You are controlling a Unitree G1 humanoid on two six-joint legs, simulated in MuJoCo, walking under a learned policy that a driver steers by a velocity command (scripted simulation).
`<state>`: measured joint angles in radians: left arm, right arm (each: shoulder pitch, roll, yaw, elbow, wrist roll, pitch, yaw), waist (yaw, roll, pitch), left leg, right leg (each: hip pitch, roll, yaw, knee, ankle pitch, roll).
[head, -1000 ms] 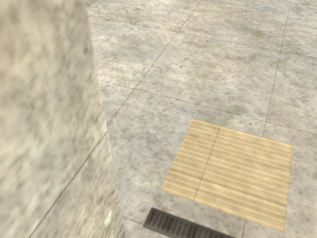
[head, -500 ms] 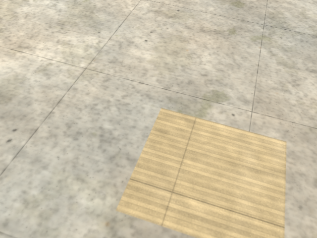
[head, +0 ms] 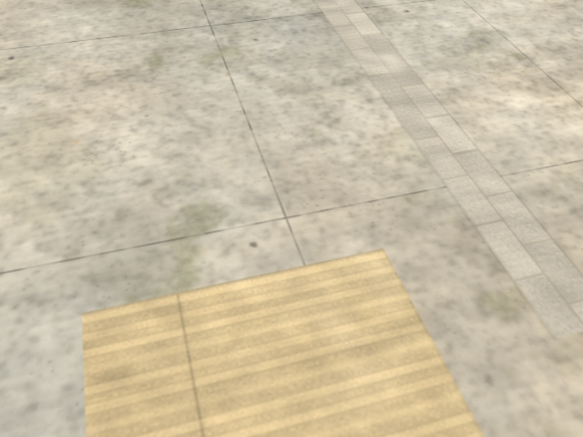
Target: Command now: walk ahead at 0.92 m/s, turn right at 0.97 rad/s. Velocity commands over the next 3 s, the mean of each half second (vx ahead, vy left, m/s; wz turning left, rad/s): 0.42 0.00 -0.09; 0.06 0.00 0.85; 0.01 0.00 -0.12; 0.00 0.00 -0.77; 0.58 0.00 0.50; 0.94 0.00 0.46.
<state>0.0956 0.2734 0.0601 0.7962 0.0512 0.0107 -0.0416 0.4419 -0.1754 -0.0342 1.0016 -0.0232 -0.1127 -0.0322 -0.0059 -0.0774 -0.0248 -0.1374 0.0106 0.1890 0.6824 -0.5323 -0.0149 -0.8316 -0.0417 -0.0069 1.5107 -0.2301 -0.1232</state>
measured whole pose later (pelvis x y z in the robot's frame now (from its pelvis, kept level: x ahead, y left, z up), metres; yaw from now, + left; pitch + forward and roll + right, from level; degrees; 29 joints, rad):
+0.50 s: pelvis +0.32 +0.05 +0.03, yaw +0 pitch +0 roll -2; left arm 0.24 0.21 0.05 0.88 0.01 -0.07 0.01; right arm 0.27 -0.21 -0.05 0.76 -0.01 0.01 0.01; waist 0.02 0.02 0.06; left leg -0.57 0.05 0.04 0.74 -0.10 0.05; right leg -0.18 -0.01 -0.20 0.51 -0.32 -0.03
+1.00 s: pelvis +0.38 +0.08 +0.03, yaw +26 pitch +2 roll -2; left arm 0.13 0.27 0.04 0.74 0.01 0.03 0.03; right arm 0.24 -0.30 -0.10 0.65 -0.01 0.07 0.01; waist -0.03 0.02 0.05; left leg -0.35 -0.21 -0.30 0.39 -0.02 0.08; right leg -0.41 0.09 0.13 0.71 -0.36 -0.01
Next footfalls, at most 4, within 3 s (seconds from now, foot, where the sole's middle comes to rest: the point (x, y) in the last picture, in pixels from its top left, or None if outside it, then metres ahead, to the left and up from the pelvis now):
0.14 right None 0.32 -0.05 -0.74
0.54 left None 0.48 0.16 -0.74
1.06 right None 0.49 0.01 -0.74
1.42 left None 0.34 0.16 -0.74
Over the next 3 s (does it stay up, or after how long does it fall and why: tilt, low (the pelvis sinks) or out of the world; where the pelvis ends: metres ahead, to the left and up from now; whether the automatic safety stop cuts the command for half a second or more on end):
stays up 0.99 0.31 0.01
